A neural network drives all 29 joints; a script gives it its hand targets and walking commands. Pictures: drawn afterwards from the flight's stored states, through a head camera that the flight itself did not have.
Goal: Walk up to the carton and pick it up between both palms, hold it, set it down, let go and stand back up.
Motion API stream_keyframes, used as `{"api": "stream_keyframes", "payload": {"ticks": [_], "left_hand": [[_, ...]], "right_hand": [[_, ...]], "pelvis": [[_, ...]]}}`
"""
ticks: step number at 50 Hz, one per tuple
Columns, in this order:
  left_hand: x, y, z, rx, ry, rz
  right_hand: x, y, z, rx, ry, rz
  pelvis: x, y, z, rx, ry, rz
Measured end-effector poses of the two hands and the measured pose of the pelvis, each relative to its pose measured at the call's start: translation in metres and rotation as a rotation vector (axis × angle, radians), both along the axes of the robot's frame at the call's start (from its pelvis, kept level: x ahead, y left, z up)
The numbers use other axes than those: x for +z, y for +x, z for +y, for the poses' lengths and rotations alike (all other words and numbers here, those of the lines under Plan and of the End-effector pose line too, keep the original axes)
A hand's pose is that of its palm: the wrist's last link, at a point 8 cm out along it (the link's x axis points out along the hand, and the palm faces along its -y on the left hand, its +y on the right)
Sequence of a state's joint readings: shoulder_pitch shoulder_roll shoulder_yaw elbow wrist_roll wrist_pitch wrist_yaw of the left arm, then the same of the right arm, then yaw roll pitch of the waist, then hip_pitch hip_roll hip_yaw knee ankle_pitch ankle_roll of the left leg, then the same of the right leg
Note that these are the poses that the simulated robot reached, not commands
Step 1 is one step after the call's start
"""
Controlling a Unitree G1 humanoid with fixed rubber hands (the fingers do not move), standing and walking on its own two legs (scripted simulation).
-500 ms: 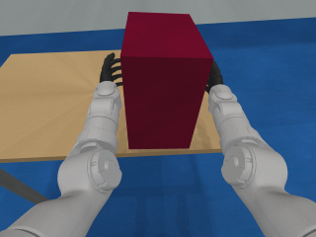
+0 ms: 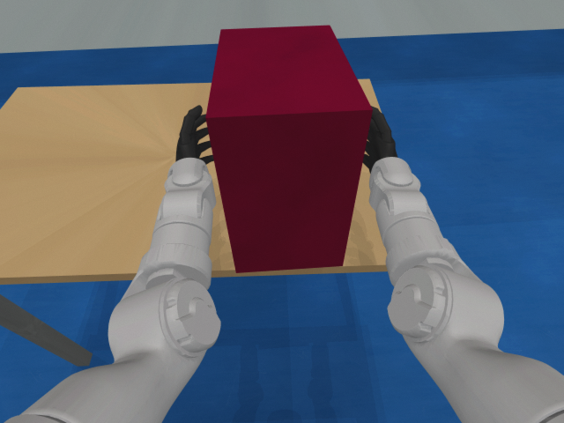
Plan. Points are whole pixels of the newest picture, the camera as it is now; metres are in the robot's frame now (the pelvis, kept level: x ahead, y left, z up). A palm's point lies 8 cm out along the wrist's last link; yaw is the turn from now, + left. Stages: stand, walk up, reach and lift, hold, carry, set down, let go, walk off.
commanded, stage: set down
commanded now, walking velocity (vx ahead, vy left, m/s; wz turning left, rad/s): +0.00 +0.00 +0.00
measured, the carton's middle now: (282, 149) +0.50 +0.07 +0.09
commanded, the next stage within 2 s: none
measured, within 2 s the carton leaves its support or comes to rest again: rests again in 1.10 s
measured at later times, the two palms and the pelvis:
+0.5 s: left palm (193, 165) +0.41 +0.19 +0.13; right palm (380, 162) +0.45 -0.08 +0.12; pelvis +0.00 +0.00 +0.00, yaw +0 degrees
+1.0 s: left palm (193, 167) +0.41 +0.19 +0.13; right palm (381, 164) +0.45 -0.08 +0.12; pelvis +0.00 +0.00 +0.00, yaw +0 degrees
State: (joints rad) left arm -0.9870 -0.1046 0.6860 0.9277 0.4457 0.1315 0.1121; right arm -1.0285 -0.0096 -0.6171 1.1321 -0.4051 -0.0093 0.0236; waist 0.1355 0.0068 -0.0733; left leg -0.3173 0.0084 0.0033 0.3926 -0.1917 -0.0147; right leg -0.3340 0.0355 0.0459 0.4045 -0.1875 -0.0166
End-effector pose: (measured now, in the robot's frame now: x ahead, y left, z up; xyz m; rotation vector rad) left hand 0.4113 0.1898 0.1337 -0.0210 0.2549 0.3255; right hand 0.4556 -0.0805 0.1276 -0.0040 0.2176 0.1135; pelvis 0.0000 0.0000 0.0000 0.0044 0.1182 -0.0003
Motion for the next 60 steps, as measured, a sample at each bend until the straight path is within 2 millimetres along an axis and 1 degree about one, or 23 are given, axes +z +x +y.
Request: {"api": "stream_keyframes", "payload": {"ticks": [51,53,56,58,60], "left_hand": [[-0.008,-0.002,-0.002,0.007,-0.001,-0.024],[-0.010,-0.002,-0.002,0.008,-0.005,-0.021],[-0.019,-0.003,-0.001,0.008,-0.019,0.012],[-0.026,-0.003,0.002,0.015,-0.030,0.037],[-0.028,-0.002,0.006,0.034,-0.037,0.042]], "right_hand": [[-0.007,-0.003,-0.002,0.002,0.000,-0.031],[-0.007,-0.003,-0.002,0.003,0.000,-0.030],[-0.010,-0.003,-0.002,0.001,-0.001,-0.020],[-0.013,-0.003,-0.001,0.004,-0.013,-0.007],[-0.016,-0.002,0.000,-0.005,-0.012,0.003]], "pelvis": [[0.000,-0.001,0.000,0.000,0.000,-0.002],[0.000,-0.001,0.000,0.000,0.000,-0.002],[0.000,-0.001,0.000,0.000,0.000,-0.001],[0.000,-0.001,0.000,0.000,0.000,-0.001],[0.000,-0.001,0.000,0.000,0.000,-0.001]]}}
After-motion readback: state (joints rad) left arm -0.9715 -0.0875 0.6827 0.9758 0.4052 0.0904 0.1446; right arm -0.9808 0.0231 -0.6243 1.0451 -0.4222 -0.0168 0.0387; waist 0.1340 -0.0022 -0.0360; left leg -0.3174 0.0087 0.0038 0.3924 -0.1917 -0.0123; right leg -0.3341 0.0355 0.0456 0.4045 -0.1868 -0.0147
